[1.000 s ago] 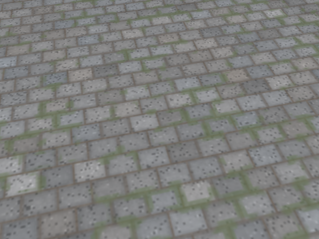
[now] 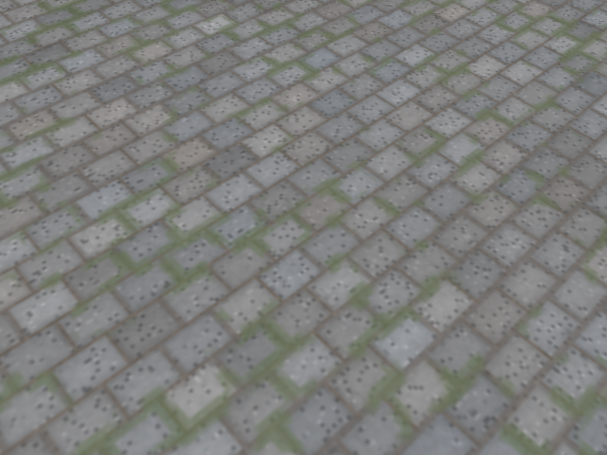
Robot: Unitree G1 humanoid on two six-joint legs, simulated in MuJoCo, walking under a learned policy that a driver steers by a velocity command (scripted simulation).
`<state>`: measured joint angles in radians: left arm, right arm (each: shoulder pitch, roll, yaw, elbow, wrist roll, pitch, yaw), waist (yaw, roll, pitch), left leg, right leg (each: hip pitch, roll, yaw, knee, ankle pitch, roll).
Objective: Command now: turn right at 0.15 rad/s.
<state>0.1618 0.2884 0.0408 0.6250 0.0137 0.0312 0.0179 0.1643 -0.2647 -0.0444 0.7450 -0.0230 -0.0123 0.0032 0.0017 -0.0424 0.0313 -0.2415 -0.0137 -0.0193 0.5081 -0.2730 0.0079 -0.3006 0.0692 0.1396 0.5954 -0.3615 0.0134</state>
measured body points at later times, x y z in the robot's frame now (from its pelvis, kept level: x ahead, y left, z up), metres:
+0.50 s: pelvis +0.01 +0.00 +0.00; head +0.02 +0.00 +0.45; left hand +0.14 +0.26 -0.11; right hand +0.14 -0.25 -0.11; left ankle +0.00 +0.12 -0.74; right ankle +0.01 -0.13 -0.74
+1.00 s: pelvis +0.12 -0.02 +0.01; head +0.13 -0.04 +0.46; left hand +0.11 +0.24 -0.11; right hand +0.27 -0.29 -0.10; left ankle +0.16 +0.13 -0.67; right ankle +0.03 -0.12 -0.74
